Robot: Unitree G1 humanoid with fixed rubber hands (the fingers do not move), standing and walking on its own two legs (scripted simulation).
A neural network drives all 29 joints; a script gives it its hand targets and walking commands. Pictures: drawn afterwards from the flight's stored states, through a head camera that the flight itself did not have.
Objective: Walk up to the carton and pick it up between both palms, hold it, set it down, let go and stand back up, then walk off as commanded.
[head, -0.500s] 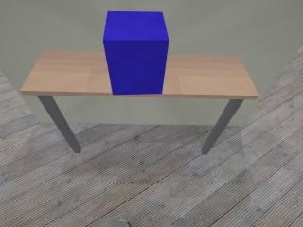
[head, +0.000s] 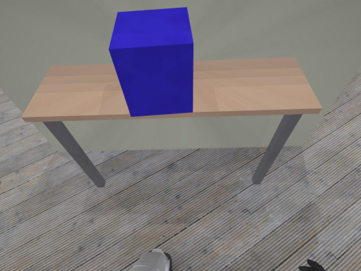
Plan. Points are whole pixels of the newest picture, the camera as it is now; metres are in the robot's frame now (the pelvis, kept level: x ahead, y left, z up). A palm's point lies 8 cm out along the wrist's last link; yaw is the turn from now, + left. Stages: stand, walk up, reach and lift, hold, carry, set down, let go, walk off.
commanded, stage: walk off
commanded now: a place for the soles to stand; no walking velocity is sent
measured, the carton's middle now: (157, 65) +0.69 +0.07 +0.05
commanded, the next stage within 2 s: none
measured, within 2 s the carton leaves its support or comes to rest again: neither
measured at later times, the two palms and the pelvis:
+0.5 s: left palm out of the picture +0.14 +0.27 -0.06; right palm (336, 259) +0.16 -0.35 -0.13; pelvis +0.05 -0.05 +0.00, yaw -1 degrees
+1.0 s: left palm out of the picture +0.05 +0.35 -0.08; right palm out of the picture -0.02 -0.29 -0.09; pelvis -0.04 +0.04 +0.01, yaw +0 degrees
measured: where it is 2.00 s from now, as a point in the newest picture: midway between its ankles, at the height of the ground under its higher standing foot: outside the picture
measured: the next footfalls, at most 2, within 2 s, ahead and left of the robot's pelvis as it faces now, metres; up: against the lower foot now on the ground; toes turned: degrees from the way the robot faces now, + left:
right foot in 0.32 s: +0.23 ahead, -0.14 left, +0.00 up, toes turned +2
left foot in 0.78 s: +0.03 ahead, +0.14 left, +0.00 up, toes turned -5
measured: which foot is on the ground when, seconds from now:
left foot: down 0.00-0.34, up 0.36-0.76, down 0.78-1.00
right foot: down 0.00-0.04, up 0.06-0.30, down 0.32-0.80, up 0.82-1.00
